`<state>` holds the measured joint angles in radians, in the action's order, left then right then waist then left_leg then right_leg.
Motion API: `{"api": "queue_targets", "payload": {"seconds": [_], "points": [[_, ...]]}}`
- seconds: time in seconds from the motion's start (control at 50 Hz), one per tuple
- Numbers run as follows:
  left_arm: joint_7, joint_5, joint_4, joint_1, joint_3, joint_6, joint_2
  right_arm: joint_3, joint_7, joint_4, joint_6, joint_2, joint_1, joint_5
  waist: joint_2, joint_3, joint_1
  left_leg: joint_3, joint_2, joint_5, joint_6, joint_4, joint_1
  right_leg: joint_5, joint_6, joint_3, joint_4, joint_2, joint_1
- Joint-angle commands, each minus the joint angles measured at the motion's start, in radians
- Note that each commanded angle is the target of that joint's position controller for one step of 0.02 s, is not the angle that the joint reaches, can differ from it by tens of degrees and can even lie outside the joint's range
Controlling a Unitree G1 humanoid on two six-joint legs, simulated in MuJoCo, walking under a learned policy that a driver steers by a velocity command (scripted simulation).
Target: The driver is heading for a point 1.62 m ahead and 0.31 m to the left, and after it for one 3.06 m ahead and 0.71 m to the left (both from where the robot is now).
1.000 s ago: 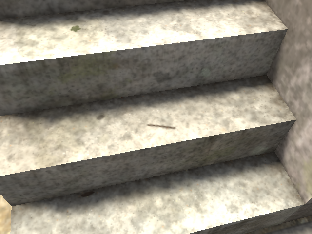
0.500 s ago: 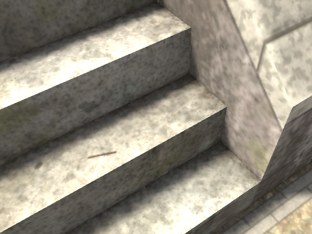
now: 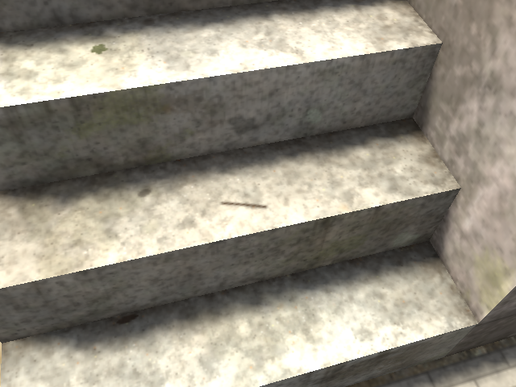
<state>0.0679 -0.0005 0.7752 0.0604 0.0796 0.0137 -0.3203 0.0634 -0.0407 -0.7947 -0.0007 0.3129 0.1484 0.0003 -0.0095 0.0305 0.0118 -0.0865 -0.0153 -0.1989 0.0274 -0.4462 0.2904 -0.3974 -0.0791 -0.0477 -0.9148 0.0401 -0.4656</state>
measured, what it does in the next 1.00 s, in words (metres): steps on the spot, turning left: right foot, then left foot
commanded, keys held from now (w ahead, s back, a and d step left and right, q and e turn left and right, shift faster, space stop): q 0.48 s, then no key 0.52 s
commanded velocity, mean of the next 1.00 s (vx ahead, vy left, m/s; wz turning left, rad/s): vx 0.00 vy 0.00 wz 0.39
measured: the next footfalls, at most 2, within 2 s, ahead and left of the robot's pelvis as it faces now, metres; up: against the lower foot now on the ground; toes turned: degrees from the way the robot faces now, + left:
right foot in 0.16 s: +0.03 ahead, -0.13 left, +0.00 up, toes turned +9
left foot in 0.60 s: -0.06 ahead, +0.13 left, +0.00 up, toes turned +23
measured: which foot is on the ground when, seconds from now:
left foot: down 0.00-0.16, up 0.18-0.58, down 0.60-1.00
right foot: up 0.00-0.14, down 0.16-0.60, up 0.62-0.96, down 0.98-1.00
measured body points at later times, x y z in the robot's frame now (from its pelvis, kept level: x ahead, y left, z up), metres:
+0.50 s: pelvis -0.04 -0.03 +0.00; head +0.00 -0.03 +0.45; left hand -0.01 +0.28 -0.10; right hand +0.20 -0.23 -0.11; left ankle -0.08 +0.12 -0.69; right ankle -0.01 -0.14 -0.74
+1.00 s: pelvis -0.06 +0.02 -0.01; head -0.05 +0.03 +0.44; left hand -0.06 +0.32 -0.13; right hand +0.20 -0.12 -0.11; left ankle -0.09 +0.11 -0.74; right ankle -0.02 -0.12 -0.75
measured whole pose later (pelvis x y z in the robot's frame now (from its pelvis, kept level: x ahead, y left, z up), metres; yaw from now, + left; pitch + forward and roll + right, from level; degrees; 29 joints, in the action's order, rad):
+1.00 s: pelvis -0.06 +0.02 -0.01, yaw +23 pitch +1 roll +1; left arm 0.04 -0.01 0.82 0.18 0.04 0.00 -0.26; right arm 0.02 -0.01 -0.74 -0.02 0.22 0.10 -0.01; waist -0.02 0.00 -0.02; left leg 0.02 -0.06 -0.24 0.05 -0.48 0.26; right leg -0.28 -0.05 -0.02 -0.49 -0.07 -0.22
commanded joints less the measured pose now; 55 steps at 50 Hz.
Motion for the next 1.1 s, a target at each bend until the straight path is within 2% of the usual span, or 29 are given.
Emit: {"api": "queue_targets", "payload": {"seconds": [0.02, 0.08, 0.12, 0.14, 0.16, 0.18, 0.2, 0.22, 0.26, 0.3, 0.36, 0.44, 0.54, 0.58, 0.6, 0.62, 0.64, 0.66, 0.68, 0.72, 0.78, 0.84, 0.9, 0.94, 0.98, 1.0, 1.02, 1.06, 1.1], "points": [[-0.004, 0.013, -0.065, -0.039, -0.005, -0.022, -0.039, 0.045, -0.009, 0.080, 0.002, 0.173, -0.038, 0.004, 0.181, -0.145, 0.014, -0.247, 0.206, 0.260, 0.169, 0.094, -0.145, 0.024, 0.001, 0.008, 0.167, 0.022, 0.022], [-0.018, 0.020, -0.053, 0.012, 0.003, -0.030, -0.071, 0.047, -0.004, 0.098, 0.008, 0.170, -0.063, 0.003, 0.241, -0.130, 0.007, -0.320, 0.197, 0.208, 0.164, 0.103, -0.116, 0.041, 0.019, 0.008, 0.320, 0.035, 0.107], [-0.030, 0.020, -0.031, 0.084, 0.010, -0.036, -0.084, 0.045, -0.011, 0.116, 0.014, 0.159, -0.092, 0.015, 0.234, -0.130, -0.034, -0.327, 0.161, 0.181, 0.124, 0.073, -0.085, 0.169, 0.053, 0.021, 0.525, 0.029, 0.223], [-0.032, 0.011, -0.016, 0.128, 0.023, -0.038, -0.120, 0.040, -0.016, 0.119, 0.016, 0.143, -0.076, 0.018, 0.202, -0.137, -0.039, -0.313, 0.130, 0.075, 0.081, 0.035, 0.009, 0.218, 0.082, -0.016, 0.598, -0.037, 0.349], [-0.026, -0.010, -0.015, 0.155, 0.036, -0.032, -0.174, 0.024, -0.013, 0.124, 0.017, 0.078, -0.050, 0.008, 0.012, -0.153, -0.023, -0.207, 0.044, -0.163, 0.023, -0.176, 0.186, 0.241, 0.156, -0.194, 0.638, -0.235, 0.488], [-0.030, -0.054, -0.033, 0.108, 0.048, -0.026, -0.233, 0.030, -0.007, 0.162, 0.001, 0.081, -0.056, 0.005, -0.224, -0.105, 0.004, -0.046, -0.089, -0.418, -0.034, -0.404, 0.391, 0.382, 0.329, -0.451, 0.679, -0.432, 0.417], [-0.032, -0.066, -0.062, 0.081, 0.033, -0.039, -0.172, 0.054, -0.003, 0.159, -0.007, 0.171, -0.061, 0.000, -0.164, -0.115, -0.005, -0.087, -0.002, -0.399, -0.067, -0.621, 0.374, 0.404, 0.400, -0.452, 0.691, -0.488, 0.350], [-0.025, -0.053, -0.075, 0.010, 0.017, -0.045, -0.113, 0.073, 0.002, 0.133, 0.000, 0.206, -0.022, 0.010, -0.108, -0.099, 0.032, -0.087, 0.008, -0.323, -0.076, -0.710, 0.357, 0.384, 0.356, -0.332, 0.677, -0.417, 0.318], [-0.016, -0.020, -0.091, -0.037, 0.004, -0.049, -0.075, 0.071, -0.003, 0.101, 0.024, 0.167, 0.021, 0.003, -0.084, -0.068, 0.038, -0.049, 0.015, -0.197, -0.108, -0.810, 0.371, 0.358, 0.280, -0.159, 0.655, -0.301, 0.296], [-0.002, -0.016, -0.080, 0.010, -0.003, -0.040, -0.078, 0.055, 0.001, 0.130, 0.027, 0.114, -0.016, 0.009, -0.086, -0.049, 0.010, -0.001, 0.025, -0.135, -0.128, -0.812, 0.384, 0.400, 0.285, -0.071, 0.660, -0.269, 0.286], [0.013, -0.022, -0.064, 0.104, 0.002, -0.025, -0.097, 0.039, 0.006, 0.183, 0.021, 0.082, -0.092, 0.010, -0.113, -0.076, -0.046, 0.026, 0.050, -0.125, -0.151, -0.675, 0.427, 0.418, 0.318, -0.057, 0.662, -0.304, 0.413], [0.008, -0.014, -0.072, 0.097, 0.021, -0.021, -0.145, 0.025, 0.027, 0.212, 0.019, 0.060, -0.097, 0.006, -0.137, -0.098, -0.055, 0.068, 0.084, -0.161, -0.137, -0.495, 0.322, 0.400, 0.316, -0.005, 0.657, -0.339, 0.417], [-0.014, 0.009, -0.060, 0.098, 0.035, -0.020, -0.165, 0.028, 0.049, 0.219, 0.019, 0.065, -0.049, 0.010, -0.165, -0.115, -0.039, 0.135, 0.048, -0.163, -0.059, -0.235, 0.119, 0.482, 0.284, 0.032, 0.586, -0.355, 0.369], [-0.016, 0.026, -0.049, 0.088, 0.025, -0.017, -0.137, 0.035, 0.053, 0.184, 0.021, 0.066, 0.033, 0.005, -0.145, -0.126, 0.004, 0.163, 0.008, -0.004, 0.001, 0.020, -0.045, 0.490, 0.221, 0.074, 0.485, -0.321, 0.324], [-0.022, 0.018, -0.025, 0.143, 0.010, -0.022, -0.092, 0.044, 0.046, 0.170, 0.023, 0.097, 0.071, 0.004, -0.068, -0.147, 0.003, 0.107, 0.028, 0.115, 0.028, 0.096, -0.199, 0.411, 0.153, 0.130, 0.383, -0.278, 0.227], [-0.037, -0.033, -0.049, 0.143, -0.016, -0.030, -0.016, 0.055, 0.029, 0.182, 0.026, 0.164, 0.100, -0.003, 0.180, -0.173, -0.015, -0.174, 0.251, 0.508, 0.093, 0.079, -0.383, -0.005, 0.049, 0.207, 0.137, -0.190, -0.025], [-0.033, -0.038, -0.089, 0.112, -0.016, -0.036, -0.020, 0.056, 0.025, 0.207, 0.015, 0.208, 0.058, -0.034, 0.295, -0.185, -0.016, -0.329, 0.440, 0.676, 0.298, 0.059, -0.308, -0.262, -0.006, 0.134, -0.032, -0.112, -0.164], [-0.026, -0.016, -0.088, 0.050, 0.005, -0.030, -0.102, 0.047, 0.033, 0.212, -0.003, 0.155, 0.058, -0.046, 0.168, -0.201, 0.038, -0.284, 0.400, 0.588, 0.322, 0.084, -0.243, -0.237, -0.015, 0.040, -0.141, -0.132, -0.135], [-0.022, 0.000, -0.083, 0.052, 0.013, -0.022, -0.110, 0.039, 0.035, 0.199, -0.017, 0.136, 0.017, -0.043, 0.163, -0.163, 0.009, -0.203, 0.331, 0.489, 0.270, 0.098, -0.198, -0.169, -0.009, 0.016, -0.165, -0.138, -0.130], [-0.007, -0.013, -0.041, 0.104, 0.020, -0.006, -0.106, 0.028, 0.031, 0.199, -0.025, 0.105, -0.071, -0.016, 0.150, -0.128, -0.033, -0.122, 0.266, 0.420, 0.201, 0.111, -0.125, -0.044, -0.021, 0.003, -0.175, -0.136, -0.095], [-0.007, -0.010, -0.024, 0.144, 0.014, -0.008, -0.069, 0.009, 0.022, 0.181, -0.028, 0.061, -0.087, -0.019, 0.141, -0.142, -0.054, -0.052, 0.222, 0.440, 0.190, 0.113, -0.087, 0.043, -0.028, 0.012, -0.132, -0.120, -0.005], [-0.009, -0.009, -0.032, 0.098, -0.005, -0.014, -0.033, 0.007, 0.018, 0.161, -0.025, 0.057, -0.078, -0.018, 0.143, -0.129, -0.024, -0.065, 0.219, 0.377, 0.192, 0.111, -0.116, 0.033, -0.021, 0.015, 0.060, -0.123, 0.046], [-0.014, -0.003, -0.032, 0.085, -0.012, -0.019, -0.036, 0.007, 0.022, 0.139, -0.020, 0.066, -0.062, -0.018, 0.150, -0.112, -0.002, -0.119, 0.234, 0.284, 0.210, 0.112, -0.132, -0.006, -0.008, 0.027, 0.215, -0.113, 0.107], [-0.020, -0.001, -0.016, 0.110, -0.017, -0.026, -0.031, -0.002, 0.024, 0.126, -0.019, 0.049, -0.075, -0.011, 0.141, -0.097, -0.021, -0.134, 0.218, 0.217, 0.192, 0.106, -0.119, 0.084, 0.010, 0.036, 0.386, -0.104, 0.183], [-0.025, -0.023, 0.005, 0.142, -0.019, -0.036, -0.056, -0.011, 0.030, 0.101, -0.027, 0.031, -0.037, -0.004, 0.080, -0.103, -0.035, -0.116, 0.170, 0.142, 0.112, 0.101, -0.058, 0.352, 0.042, -0.007, 0.548, -0.136, 0.353], [-0.023, -0.021, 0.005, 0.146, -0.009, -0.037, -0.117, -0.012, 0.039, 0.100, -0.038, 0.031, -0.012, -0.021, -0.006, -0.112, 0.004, -0.072, 0.117, 0.075, 0.072, 0.082, -0.027, 0.492, 0.071, -0.047, 0.504, -0.191, 0.404], [-0.028, 0.000, 0.026, 0.128, 0.000, -0.037, -0.129, -0.005, 0.041, 0.097, -0.042, 0.041, -0.009, -0.024, -0.075, -0.105, 0.023, -0.014, 0.060, 0.030, 0.041, 0.098, -0.057, 0.384, 0.107, -0.022, 0.469, -0.174, 0.338], [-0.036, -0.011, 0.031, 0.107, -0.020, -0.047, -0.048, -0.004, 0.031, 0.092, -0.034, 0.041, -0.089, -0.016, -0.054, -0.077, -0.018, 0.007, 0.048, 0.018, 0.027, 0.065, -0.109, 0.256, 0.084, -0.010, 0.513, -0.146, 0.257], [-0.038, -0.016, 0.044, 0.095, -0.027, -0.059, -0.036, -0.004, 0.023, 0.077, -0.017, 0.030, -0.082, -0.012, -0.072, -0.050, -0.015, 0.004, 0.049, 0.046, 0.034, 0.064, -0.107, 0.255, 0.064, -0.002, 0.525, -0.136, 0.246]]}}
Keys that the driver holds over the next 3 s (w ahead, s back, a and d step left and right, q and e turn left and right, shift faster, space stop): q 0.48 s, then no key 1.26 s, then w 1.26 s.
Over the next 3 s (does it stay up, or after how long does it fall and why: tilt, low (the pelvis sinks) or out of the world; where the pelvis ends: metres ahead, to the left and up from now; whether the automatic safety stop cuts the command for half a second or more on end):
stays up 0.15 0.16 0.00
